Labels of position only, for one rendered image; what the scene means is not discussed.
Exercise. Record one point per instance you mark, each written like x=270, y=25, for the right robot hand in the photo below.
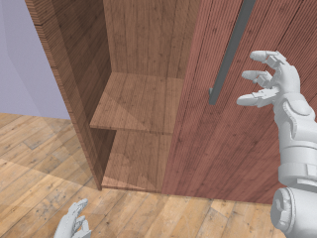
x=285, y=80

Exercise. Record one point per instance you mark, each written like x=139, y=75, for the handle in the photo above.
x=240, y=26

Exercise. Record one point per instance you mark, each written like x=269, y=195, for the right robot upper arm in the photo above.
x=294, y=212

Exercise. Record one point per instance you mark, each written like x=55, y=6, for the wardrobe door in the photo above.
x=229, y=151

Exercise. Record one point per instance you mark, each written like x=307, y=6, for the right robot forearm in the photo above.
x=297, y=137

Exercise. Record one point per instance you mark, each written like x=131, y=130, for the left robot hand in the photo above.
x=68, y=225

